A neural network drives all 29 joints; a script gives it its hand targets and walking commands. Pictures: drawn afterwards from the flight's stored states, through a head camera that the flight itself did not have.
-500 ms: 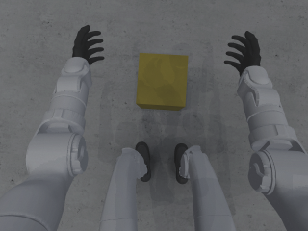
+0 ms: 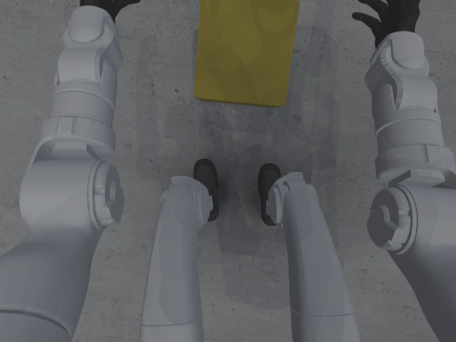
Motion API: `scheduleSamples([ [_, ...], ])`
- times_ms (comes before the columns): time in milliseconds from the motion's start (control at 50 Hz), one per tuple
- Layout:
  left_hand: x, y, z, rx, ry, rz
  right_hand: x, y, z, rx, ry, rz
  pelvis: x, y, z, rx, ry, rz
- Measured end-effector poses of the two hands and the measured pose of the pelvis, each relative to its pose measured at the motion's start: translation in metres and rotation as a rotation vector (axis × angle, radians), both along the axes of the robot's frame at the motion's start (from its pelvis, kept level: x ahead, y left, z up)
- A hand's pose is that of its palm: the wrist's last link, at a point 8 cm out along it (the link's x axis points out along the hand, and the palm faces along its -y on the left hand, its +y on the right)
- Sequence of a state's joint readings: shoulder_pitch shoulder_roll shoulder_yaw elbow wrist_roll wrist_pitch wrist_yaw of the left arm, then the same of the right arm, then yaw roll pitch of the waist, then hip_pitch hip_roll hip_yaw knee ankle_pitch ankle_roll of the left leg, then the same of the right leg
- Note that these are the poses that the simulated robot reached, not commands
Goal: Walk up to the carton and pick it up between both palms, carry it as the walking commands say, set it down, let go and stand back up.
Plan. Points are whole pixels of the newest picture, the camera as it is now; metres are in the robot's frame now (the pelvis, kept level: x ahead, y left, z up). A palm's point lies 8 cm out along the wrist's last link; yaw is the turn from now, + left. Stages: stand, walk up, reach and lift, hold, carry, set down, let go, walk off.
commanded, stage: reach and lift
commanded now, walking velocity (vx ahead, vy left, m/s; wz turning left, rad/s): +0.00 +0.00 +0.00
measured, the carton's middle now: (242, 61) +0.52 -0.03 -0.49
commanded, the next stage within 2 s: none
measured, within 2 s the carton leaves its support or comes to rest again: neither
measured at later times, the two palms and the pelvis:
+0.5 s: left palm (140, 33) +0.55 +0.17 -0.30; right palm (341, 49) +0.50 -0.20 -0.30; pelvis -0.04 +0.00 -0.16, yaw +0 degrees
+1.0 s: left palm (158, 53) +0.54 +0.17 -0.43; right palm (321, 59) +0.50 -0.21 -0.43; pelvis -0.02 +0.00 -0.25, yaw -1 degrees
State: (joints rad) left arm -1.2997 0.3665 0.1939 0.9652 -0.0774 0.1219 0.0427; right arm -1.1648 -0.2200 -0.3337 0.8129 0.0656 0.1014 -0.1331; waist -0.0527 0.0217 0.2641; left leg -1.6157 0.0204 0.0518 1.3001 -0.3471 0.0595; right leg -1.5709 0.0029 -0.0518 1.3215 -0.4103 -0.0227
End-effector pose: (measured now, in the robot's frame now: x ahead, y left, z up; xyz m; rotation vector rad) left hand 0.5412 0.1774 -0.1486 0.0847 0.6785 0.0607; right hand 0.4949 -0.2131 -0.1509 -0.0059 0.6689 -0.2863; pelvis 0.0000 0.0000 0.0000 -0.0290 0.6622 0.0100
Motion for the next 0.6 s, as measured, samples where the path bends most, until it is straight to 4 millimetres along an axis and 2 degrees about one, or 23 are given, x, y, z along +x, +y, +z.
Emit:
scheduleSamples([
  [60,0.006,-0.004,-0.022,0.002,-0.002,0.005,0.002,-0.001,-0.024,0.0,0.007,0.0,-0.007,0.0,-0.022,0.002,-0.026,0.002],
  [140,0.012,-0.009,-0.054,0.017,-0.04,0.002,0.008,0.0,-0.052,0.013,-0.044,-0.006,-0.021,0.001,-0.046,0.0,-0.142,0.005],
  [240,0.001,-0.009,-0.098,0.033,0.011,0.006,0.003,0.006,-0.089,0.022,-0.011,0.001,-0.026,0.001,-0.085,0.003,-0.137,-0.001],
  [360,-0.008,-0.007,-0.125,0.045,0.03,0.005,-0.004,0.005,-0.12,0.023,0.013,-0.011,-0.033,0.0,-0.124,0.004,-0.169,0.004],
  [500,0.004,-0.007,-0.15,0.002,0.021,0.034,0.005,0.01,-0.148,0.025,0.019,0.001,-0.041,-0.001,-0.162,0.0,-0.173,0.008],
  [600,0.004,-0.008,-0.176,0.015,0.036,0.023,0.01,0.012,-0.173,0.035,0.029,-0.002,-0.042,-0.001,-0.186,-0.005,-0.174,0.005],
])
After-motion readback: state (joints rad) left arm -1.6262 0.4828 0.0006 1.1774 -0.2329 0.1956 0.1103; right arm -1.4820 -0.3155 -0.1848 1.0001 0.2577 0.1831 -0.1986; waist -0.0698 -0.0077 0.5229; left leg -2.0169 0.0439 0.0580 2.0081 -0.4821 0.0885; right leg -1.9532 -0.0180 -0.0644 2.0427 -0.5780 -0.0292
